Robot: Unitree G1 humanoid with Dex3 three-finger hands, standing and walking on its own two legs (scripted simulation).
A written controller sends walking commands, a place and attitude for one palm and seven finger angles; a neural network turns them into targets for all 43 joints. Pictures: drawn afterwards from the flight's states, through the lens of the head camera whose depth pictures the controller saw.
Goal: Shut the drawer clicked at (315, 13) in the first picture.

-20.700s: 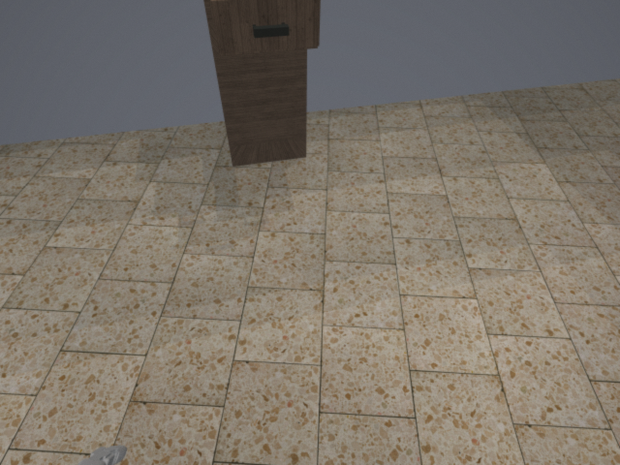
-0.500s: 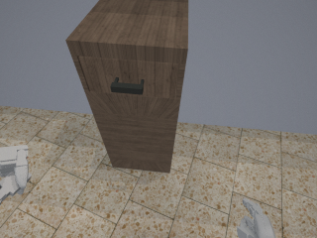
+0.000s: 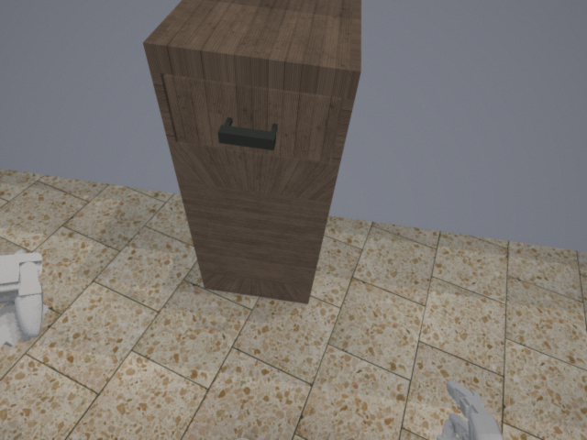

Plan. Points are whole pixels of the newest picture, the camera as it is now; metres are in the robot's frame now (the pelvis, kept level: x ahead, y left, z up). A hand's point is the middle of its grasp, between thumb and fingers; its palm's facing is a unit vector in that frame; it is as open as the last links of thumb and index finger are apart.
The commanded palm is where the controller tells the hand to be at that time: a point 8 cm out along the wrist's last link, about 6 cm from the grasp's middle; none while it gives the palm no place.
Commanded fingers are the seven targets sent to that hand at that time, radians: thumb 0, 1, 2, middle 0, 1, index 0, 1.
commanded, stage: step back with the hand held close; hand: left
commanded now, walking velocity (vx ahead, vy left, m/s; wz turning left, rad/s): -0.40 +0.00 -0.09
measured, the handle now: (249, 131) +0.68 +0.12 +0.02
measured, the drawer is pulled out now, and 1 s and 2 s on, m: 0.00 0.00 0.00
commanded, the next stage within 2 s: stop stepping back and stand still in 0.40 s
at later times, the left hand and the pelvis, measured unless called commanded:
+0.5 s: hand out of the picture +0.11 +0.26 +0.17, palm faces +0.39 -0.82 -0.42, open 3.3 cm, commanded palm +0.03 +0.29 +0.19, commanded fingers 0.00 0.90 0.90 -1.40 -1.60 -1.40 -1.60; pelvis -0.10 +0.01 +0.00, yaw +0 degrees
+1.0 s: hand out of the picture +0.03 +0.25 +0.17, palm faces +0.36 -0.85 -0.38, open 3.3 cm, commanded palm -0.02 +0.28 +0.19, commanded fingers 0.00 0.90 0.90 -1.40 -1.60 -1.40 -1.60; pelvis -0.17 +0.01 +0.01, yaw -3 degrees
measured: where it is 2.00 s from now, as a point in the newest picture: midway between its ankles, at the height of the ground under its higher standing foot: outside the picture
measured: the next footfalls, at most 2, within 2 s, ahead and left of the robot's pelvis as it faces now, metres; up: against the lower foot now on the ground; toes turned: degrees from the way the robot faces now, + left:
left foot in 0.42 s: -0.01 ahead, +0.11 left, +0.00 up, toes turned -2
right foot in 0.68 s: -0.12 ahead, -0.12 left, +0.00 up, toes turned -4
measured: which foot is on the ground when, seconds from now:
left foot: down 0.00-0.26, up 0.28-0.40, down 0.42-0.70, up 0.72-0.82, down 0.84-1.00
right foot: down 0.00-0.42, up 0.44-0.66, down 0.68-1.00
